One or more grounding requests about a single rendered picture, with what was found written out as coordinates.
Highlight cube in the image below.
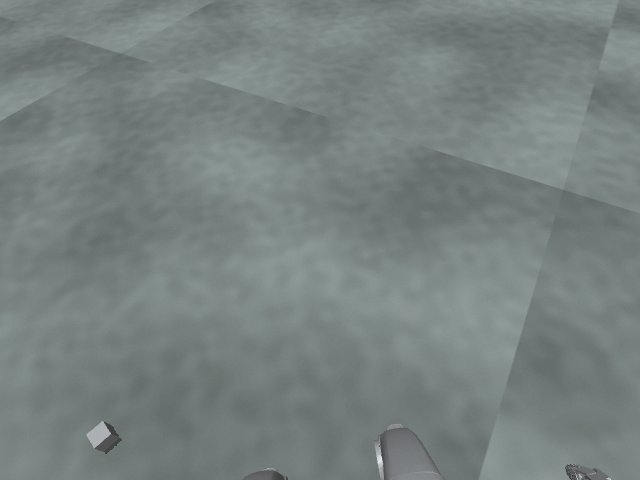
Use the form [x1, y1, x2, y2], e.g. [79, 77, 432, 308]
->
[86, 421, 119, 452]

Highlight right robot hand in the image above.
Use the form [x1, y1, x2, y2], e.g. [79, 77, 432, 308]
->
[565, 464, 611, 480]

